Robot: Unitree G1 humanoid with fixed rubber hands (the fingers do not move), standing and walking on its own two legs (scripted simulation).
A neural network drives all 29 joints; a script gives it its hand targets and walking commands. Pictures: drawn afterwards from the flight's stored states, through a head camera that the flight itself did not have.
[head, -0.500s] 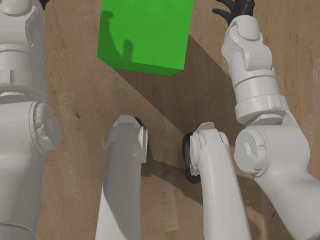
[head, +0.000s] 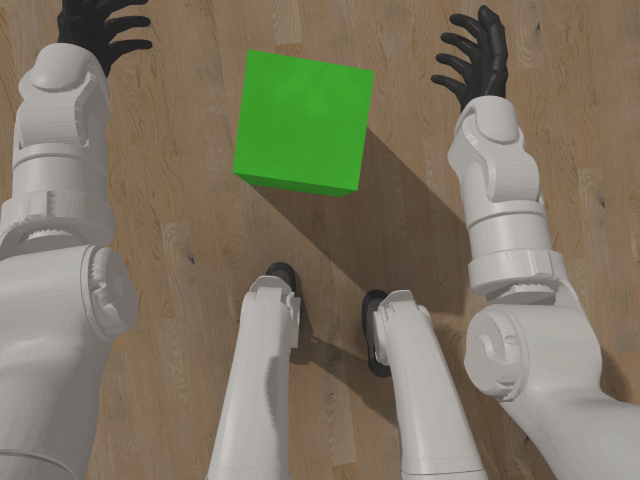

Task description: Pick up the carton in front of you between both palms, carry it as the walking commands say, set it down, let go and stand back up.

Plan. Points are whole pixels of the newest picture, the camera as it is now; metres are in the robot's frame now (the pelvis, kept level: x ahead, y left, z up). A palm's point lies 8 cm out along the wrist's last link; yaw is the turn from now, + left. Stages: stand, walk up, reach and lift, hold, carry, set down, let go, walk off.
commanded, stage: set down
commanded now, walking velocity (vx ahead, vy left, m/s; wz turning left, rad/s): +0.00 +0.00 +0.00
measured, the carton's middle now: (302, 136) +0.52 +0.08 -0.48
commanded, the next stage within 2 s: let go in 0.06 s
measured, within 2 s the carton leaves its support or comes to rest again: neither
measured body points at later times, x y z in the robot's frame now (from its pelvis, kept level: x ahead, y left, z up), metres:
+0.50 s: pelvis +0.05 +0.00 +0.11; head +0.28 +0.05 +0.50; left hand +0.40 +0.29 -0.01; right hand +0.42 -0.16 +0.00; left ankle +0.11 +0.10 -0.57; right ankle +0.06 -0.15 -0.57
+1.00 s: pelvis +0.11 -0.03 +0.17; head +0.15 -0.02 +0.62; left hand +0.27 +0.22 +0.09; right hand +0.30 -0.25 +0.10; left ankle +0.11 +0.10 -0.57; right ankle +0.06 -0.15 -0.57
